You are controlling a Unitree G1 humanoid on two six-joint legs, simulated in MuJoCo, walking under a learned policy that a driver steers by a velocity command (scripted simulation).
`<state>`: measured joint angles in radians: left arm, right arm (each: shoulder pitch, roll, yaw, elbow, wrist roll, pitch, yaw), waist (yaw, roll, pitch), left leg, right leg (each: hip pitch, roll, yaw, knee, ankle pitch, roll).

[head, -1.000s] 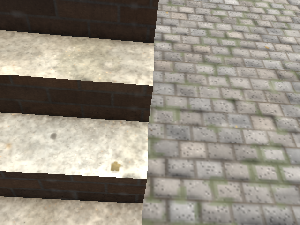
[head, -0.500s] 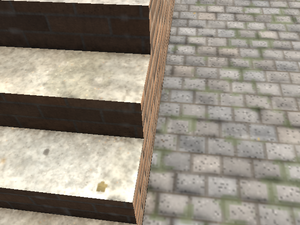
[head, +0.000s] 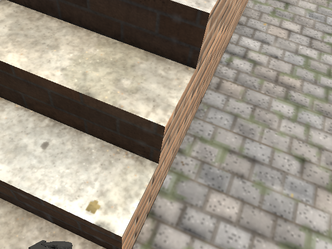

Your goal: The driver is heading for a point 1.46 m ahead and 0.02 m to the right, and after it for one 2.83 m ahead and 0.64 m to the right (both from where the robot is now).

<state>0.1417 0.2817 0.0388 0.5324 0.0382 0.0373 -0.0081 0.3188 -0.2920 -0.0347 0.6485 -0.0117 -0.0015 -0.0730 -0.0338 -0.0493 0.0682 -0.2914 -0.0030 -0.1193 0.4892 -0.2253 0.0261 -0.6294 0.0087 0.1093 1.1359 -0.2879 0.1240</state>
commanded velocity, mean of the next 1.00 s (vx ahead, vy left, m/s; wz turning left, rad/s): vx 0.04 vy -0.07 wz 0.28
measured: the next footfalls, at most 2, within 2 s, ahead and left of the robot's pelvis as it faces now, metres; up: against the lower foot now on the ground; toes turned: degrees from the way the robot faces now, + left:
right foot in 0.18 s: +0.13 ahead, -0.22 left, +0.00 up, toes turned +12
left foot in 0.74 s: +0.01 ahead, +0.00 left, +0.00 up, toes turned +13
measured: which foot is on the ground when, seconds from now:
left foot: down 0.00-0.18, up 0.20-0.72, down 0.74-1.00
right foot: up 0.00-0.16, down 0.18-1.00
